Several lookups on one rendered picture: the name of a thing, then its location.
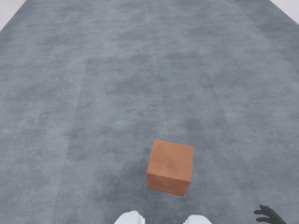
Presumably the right robot hand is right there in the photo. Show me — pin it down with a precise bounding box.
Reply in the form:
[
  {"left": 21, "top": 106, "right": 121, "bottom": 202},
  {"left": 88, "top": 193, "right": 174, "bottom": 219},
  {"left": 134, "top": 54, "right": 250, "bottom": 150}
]
[{"left": 253, "top": 205, "right": 287, "bottom": 224}]

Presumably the left robot thigh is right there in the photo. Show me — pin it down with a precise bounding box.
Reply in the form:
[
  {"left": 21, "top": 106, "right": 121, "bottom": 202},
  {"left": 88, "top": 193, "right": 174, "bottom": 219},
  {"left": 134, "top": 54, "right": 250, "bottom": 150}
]
[{"left": 114, "top": 212, "right": 146, "bottom": 224}]

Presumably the right robot thigh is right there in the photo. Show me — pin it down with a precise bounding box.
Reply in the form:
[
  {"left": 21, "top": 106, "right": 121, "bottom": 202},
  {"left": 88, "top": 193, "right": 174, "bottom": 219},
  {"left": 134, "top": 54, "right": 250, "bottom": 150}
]
[{"left": 183, "top": 215, "right": 212, "bottom": 224}]

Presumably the robot thigh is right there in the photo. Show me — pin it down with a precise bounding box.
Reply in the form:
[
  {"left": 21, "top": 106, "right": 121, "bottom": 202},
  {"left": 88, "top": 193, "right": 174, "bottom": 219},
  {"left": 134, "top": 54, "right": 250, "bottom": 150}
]
[
  {"left": 183, "top": 215, "right": 212, "bottom": 224},
  {"left": 114, "top": 212, "right": 146, "bottom": 224}
]

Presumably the carton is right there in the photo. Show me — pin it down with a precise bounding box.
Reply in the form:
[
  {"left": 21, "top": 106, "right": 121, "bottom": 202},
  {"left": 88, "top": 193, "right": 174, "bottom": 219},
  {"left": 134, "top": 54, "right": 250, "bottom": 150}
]
[{"left": 147, "top": 139, "right": 193, "bottom": 196}]

